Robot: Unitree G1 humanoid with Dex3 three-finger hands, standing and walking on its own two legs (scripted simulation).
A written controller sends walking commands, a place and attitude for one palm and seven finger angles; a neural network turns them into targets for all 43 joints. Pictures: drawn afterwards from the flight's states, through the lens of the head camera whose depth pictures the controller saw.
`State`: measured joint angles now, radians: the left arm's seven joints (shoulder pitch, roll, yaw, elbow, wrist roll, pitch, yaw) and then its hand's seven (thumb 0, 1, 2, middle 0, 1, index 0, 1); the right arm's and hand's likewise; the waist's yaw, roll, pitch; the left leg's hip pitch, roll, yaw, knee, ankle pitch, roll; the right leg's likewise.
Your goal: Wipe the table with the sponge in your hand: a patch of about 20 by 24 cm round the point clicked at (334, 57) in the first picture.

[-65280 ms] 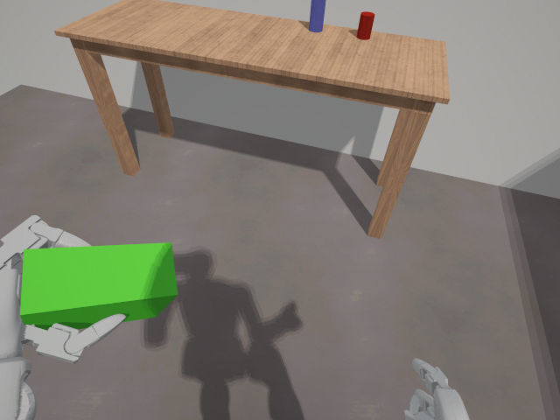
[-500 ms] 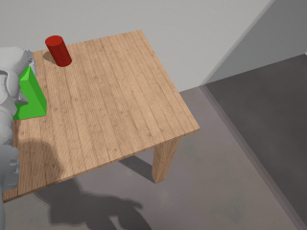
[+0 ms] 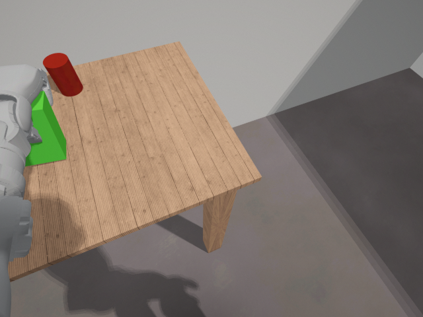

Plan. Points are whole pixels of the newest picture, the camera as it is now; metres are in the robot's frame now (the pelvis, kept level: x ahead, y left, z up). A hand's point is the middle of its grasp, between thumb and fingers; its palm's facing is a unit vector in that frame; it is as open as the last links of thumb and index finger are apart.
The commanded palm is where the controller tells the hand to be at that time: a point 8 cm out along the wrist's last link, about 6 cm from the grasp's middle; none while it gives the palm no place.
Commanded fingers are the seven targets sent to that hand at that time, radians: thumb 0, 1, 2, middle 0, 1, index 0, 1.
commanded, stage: wipe back along the middle lane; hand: left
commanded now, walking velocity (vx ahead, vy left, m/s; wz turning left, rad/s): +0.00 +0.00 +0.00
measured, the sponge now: (29, 139) +0.47 +0.34 +0.03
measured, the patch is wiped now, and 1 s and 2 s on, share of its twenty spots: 0.15 0.40 0.60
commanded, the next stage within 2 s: slide across to the third lane in 1.52 s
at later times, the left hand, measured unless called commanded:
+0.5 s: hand (22, 126) +0.45 +0.32 +0.09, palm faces -0.08 +0.02 -1.00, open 10.1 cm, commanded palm +0.42 +0.31 +0.13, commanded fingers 0.00 0.10 1.30 -1.20 -1.60 -1.20 -1.60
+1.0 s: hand (20, 150) +0.40 +0.30 +0.09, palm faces -0.05 +0.02 -1.00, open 10.1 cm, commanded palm +0.37 +0.29 +0.12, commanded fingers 0.00 0.10 1.30 -1.20 -1.60 -1.20 -1.60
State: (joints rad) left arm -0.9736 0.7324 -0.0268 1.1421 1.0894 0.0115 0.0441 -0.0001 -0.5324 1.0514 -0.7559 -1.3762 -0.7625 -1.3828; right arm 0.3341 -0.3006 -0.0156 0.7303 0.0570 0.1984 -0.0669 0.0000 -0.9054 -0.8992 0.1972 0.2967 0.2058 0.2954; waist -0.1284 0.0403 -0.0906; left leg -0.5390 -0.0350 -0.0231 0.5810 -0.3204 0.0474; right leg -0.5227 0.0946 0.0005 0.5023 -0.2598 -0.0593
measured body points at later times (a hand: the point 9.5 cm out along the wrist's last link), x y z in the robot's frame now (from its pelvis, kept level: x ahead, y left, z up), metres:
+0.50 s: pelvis +0.01 +0.01 +0.00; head +0.06 +0.01 +0.45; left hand +0.45 +0.31 +0.14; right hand +0.08 -0.26 -0.13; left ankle -0.04 +0.09 -0.73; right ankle -0.03 -0.09 -0.73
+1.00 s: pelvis -0.01 +0.02 +0.01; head +0.02 +0.01 +0.45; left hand +0.40 +0.30 +0.14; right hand +0.11 -0.23 -0.12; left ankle -0.04 +0.09 -0.73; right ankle -0.03 -0.09 -0.73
